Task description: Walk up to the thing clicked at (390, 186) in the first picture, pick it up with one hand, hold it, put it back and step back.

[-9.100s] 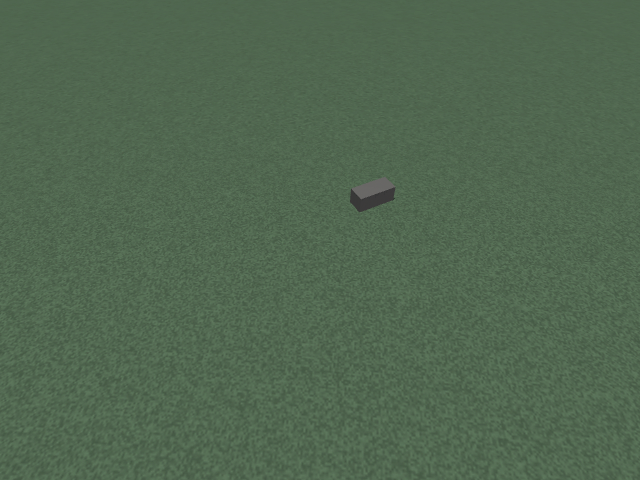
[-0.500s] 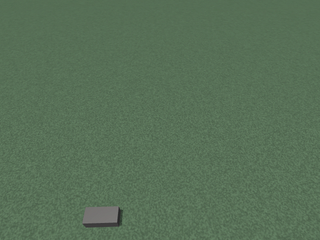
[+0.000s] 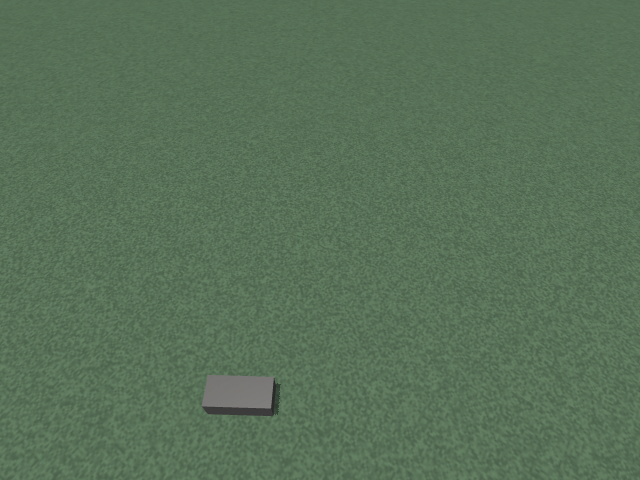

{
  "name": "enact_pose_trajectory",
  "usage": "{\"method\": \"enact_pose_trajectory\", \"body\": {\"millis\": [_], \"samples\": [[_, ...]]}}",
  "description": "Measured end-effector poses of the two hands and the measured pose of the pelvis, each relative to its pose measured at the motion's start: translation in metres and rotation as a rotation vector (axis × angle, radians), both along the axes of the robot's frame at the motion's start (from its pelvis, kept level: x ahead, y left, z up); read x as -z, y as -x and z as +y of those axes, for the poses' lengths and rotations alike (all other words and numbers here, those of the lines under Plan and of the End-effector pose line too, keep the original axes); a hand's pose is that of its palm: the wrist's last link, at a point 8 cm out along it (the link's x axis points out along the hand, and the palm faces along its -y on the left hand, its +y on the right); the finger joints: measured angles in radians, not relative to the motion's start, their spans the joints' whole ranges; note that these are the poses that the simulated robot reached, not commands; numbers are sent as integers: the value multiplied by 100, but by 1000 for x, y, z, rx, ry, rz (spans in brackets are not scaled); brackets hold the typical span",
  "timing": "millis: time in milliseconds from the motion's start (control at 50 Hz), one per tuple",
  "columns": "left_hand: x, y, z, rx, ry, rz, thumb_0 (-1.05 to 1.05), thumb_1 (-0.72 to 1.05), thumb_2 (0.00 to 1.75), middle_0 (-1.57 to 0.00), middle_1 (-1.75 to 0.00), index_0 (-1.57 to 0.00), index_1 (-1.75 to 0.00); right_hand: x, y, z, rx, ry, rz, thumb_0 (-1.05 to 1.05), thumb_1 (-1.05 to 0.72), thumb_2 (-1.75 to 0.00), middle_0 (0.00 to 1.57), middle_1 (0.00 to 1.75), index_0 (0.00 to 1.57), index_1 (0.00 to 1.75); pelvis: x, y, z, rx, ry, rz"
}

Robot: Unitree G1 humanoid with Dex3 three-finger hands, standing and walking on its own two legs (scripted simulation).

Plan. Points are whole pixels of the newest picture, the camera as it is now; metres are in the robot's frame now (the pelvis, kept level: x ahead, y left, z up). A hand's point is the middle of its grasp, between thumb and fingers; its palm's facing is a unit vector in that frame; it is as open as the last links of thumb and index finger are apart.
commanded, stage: walk up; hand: left
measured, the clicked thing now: (240, 395) +0.44 +0.23 -0.71
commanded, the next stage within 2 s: stand in 1.30 s
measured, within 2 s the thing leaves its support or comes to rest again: neither
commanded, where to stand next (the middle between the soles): +0.05 +0.01 m, yaw -2 degrees
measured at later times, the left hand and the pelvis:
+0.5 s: hand out of the picture +0.14 +0.27 -0.13, palm faces -0.08 -0.94 -0.32, open 7.4 cm; pelvis +0.03 +0.02 +0.02, yaw -3 degrees
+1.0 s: hand out of the picture +0.13 +0.26 -0.12, palm faces -0.09 -0.94 -0.33, open 7.4 cm; pelvis +0.02 +0.01 +0.03, yaw -4 degrees
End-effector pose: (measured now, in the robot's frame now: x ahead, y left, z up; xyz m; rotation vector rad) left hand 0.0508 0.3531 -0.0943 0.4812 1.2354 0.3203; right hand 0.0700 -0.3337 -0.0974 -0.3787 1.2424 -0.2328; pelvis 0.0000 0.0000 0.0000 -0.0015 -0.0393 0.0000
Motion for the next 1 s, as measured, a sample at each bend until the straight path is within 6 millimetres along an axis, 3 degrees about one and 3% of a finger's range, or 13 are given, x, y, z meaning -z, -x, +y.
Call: {"method": "enact_pose_trajectory", "body": {"millis": [120,220,400,520,620,740,1000], "samples": [[5,-13,6,10,67,11,1,91,90,-20,-30,-20,-29,-2,3,47,12,-46,-11,0,-90,-90,20,30,21,30,-9,-10,18,10,9,11],[10,-24,-5,33,118,30,1,91,90,-20,-30,-20,-29,5,-9,63,12,-68,-52,1,-90,-90,20,30,21,30,-8,-18,25,33,8,8],[7,-59,-31,70,197,-29,1,91,90,-20,-30,-20,-30,-1,-34,65,14,-61,-105,1,-90,-90,20,30,21,30,-15,-27,28,39,-4,3],[2,-90,-40,103,217,-98,1,91,90,-20,-30,-20,-30,-16,-39,52,22,-23,-139,1,-90,-90,20,30,21,30,-20,-28,24,51,-1,-5],[-5,-104,-46,123,222,-118,1,91,90,-20,-30,-20,-30,-24,-37,41,35,-4,-146,1,-90,-90,20,30,21,30,-25,-28,20,60,-3,-6],[-10,-103,-49,127,215,-101,1,91,90,-20,-30,-20,-30,-24,-27,34,53,-9,-128,1,-90,-90,20,30,21,30,-29,-27,16,69,-3,-5],[-8,-75,-50,85,200,-18,1,91,90,-20,-30,-20,-30,-12,2,38,93,-49,-48,1,-90,-90,20,30,21,30,-31,-25,10,78,-3,-2]]}}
